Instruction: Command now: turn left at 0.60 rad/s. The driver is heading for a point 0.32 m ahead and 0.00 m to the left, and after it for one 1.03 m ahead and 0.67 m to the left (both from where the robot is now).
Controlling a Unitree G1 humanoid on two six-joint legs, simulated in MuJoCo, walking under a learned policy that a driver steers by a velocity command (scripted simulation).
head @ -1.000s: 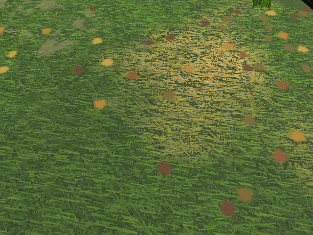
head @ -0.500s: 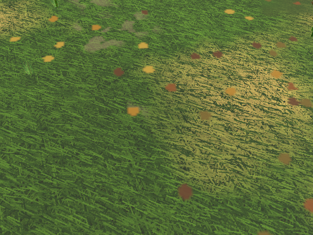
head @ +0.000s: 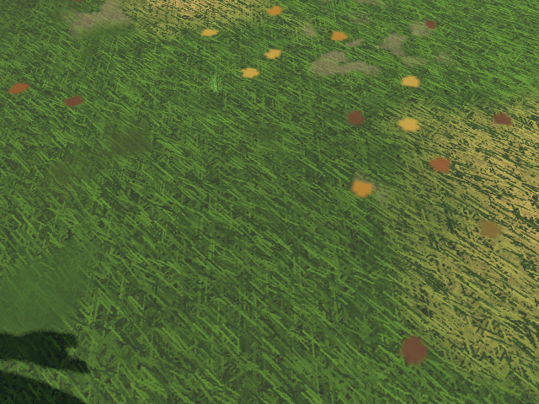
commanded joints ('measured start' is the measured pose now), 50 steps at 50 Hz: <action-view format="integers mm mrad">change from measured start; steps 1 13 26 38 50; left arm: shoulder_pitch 15 -31 -186 -23 6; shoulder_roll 193 147 79 97 167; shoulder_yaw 58 50 22 17 45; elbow -45 -53 -85 -43 -5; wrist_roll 0 22 3 -11 -3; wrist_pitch -7 -7 -48 -52 -15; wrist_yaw -7 -57 -60 3 -6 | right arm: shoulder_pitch -26 113 282 233 -3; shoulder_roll -66 -136 -135 -65 -42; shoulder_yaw -10 -16 -5 -10 5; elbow -92 -46 75 60 -63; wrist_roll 7 -5 -12 -18 -15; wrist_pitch -18 -95 -148 -63 -35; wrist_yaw -1 -38 -56 -32 -2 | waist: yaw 17 -22 -75 -45 7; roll -207 75 79 -147 -164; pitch -112 -15 16 -103 -101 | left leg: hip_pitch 24 291 317 -85 -2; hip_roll -14 155 178 -17 16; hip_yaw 63 -375 -295 -50 60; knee -120 -692 -537 350 -95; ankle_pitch -10 61 724 48 89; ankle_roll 32 263 239 40 50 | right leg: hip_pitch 113 -463 -318 9 24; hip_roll -250 -4 45 -228 -273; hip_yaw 153 160 112 216 67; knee -54 533 155 -168 -105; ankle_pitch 527 13 70 634 376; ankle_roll -156 63 33 -166 -153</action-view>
